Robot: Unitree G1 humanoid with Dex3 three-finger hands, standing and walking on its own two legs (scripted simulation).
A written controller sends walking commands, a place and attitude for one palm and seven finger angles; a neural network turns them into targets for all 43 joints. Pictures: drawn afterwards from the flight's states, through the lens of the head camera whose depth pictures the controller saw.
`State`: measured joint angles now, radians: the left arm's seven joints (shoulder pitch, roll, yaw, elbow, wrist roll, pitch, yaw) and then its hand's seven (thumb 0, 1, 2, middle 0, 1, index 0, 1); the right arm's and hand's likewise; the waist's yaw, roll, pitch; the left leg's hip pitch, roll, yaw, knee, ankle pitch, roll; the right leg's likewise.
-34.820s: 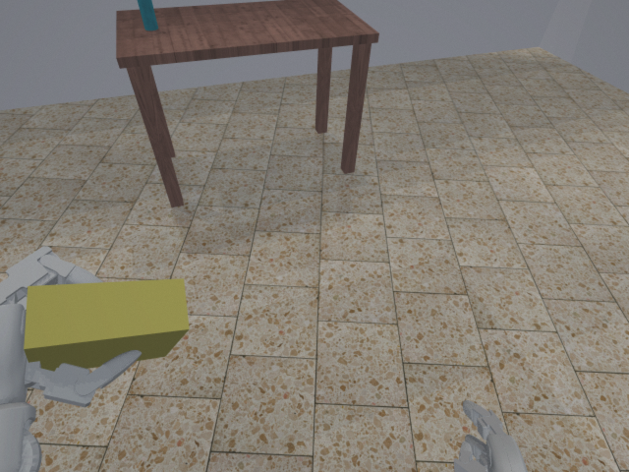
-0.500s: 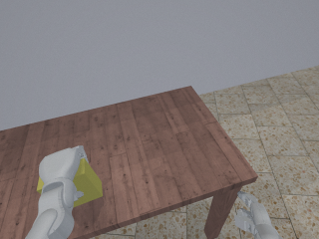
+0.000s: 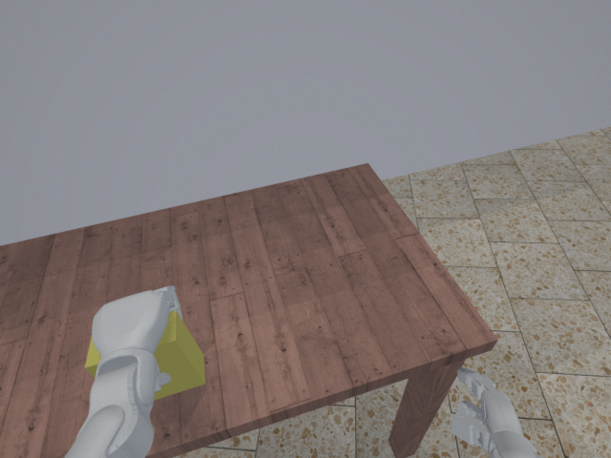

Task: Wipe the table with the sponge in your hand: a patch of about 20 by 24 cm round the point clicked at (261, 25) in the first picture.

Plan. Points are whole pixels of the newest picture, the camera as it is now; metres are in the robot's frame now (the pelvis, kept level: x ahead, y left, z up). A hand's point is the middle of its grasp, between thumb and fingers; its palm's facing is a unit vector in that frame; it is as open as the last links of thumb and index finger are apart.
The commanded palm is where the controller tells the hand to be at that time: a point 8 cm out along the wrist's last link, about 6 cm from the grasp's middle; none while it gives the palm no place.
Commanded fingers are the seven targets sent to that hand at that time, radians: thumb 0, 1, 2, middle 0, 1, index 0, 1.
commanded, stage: lower the sponge onto the table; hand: left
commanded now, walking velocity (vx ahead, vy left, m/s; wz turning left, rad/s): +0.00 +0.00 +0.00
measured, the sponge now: (157, 367) +0.23 +0.26 -0.03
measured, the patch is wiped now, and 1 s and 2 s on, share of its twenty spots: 0.00 0.20 0.30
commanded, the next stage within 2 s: wipe forward along the first lane in 0.18 s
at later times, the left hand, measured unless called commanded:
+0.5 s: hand (155, 330) +0.26 +0.26 +0.02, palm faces -0.06 -0.07 -1.00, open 9.5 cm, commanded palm +0.24 +0.26 +0.07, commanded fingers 0.00 0.10 1.30 -1.20 -1.60 -1.20 -1.60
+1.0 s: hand (154, 301) +0.30 +0.29 +0.02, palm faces -0.10 -0.03 -1.00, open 9.5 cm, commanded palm +0.28 +0.29 +0.05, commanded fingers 0.00 0.10 1.30 -1.20 -1.60 -1.20 -1.60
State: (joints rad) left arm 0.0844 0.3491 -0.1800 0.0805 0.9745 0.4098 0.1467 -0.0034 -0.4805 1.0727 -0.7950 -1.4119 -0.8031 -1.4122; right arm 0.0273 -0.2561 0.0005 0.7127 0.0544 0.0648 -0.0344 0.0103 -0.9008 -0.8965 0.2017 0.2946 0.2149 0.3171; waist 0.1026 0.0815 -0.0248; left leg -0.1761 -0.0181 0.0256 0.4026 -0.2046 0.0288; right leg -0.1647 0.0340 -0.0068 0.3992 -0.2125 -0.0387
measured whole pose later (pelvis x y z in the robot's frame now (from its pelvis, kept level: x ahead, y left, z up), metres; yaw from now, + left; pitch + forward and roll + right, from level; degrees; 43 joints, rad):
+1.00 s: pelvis -0.01 -0.02 -0.01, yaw +1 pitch +5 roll +0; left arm -0.27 0.42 -0.07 0.54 0.98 0.26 0.17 0.00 -0.51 1.08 -0.82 -1.39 -0.83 -1.39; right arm 0.13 -0.29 -0.02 0.74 0.09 0.08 -0.07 0.01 -0.90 -0.90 0.20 0.29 0.20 0.30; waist 0.06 0.07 -0.08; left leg -0.38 0.00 0.00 0.52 -0.23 0.01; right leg -0.36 0.05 -0.03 0.51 -0.24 -0.06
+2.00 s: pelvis +0.00 +0.02 -0.02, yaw +1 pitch +13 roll -2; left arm -0.69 0.53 -0.03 1.01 1.04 0.17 0.20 0.01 -0.51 1.09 -0.82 -1.39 -0.83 -1.40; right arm 0.22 -0.27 -0.02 0.74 0.08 0.13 -0.05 0.00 -0.90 -0.90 0.20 0.29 0.20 0.30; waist -0.03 0.04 -0.12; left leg -0.56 -0.02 0.01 0.61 -0.27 0.05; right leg -0.52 0.03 -0.03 0.54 -0.25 -0.02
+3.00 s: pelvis +0.02 +0.01 -0.01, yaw +0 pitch +10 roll -1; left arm -0.62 0.31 -0.17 0.88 0.98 0.38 0.27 -0.01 -0.47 1.08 -0.77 -1.44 -0.78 -1.45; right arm 0.16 -0.26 -0.03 0.76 0.08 0.20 -0.02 0.01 -0.90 -0.90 0.20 0.29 0.20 0.30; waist 0.00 0.06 -0.13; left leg -0.44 -0.01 0.01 0.53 -0.28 0.04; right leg -0.40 0.04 -0.02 0.48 -0.26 -0.03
